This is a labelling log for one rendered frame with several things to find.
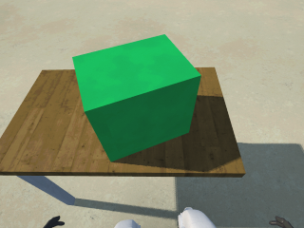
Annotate carton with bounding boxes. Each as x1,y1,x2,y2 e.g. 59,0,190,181
72,34,201,162

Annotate right robot hand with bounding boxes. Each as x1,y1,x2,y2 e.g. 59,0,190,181
269,216,294,228

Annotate right robot thigh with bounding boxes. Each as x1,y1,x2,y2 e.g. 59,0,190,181
178,209,217,228

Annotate left robot hand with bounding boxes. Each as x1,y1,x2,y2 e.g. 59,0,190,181
43,216,65,228

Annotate table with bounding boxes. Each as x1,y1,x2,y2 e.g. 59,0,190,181
0,66,246,205

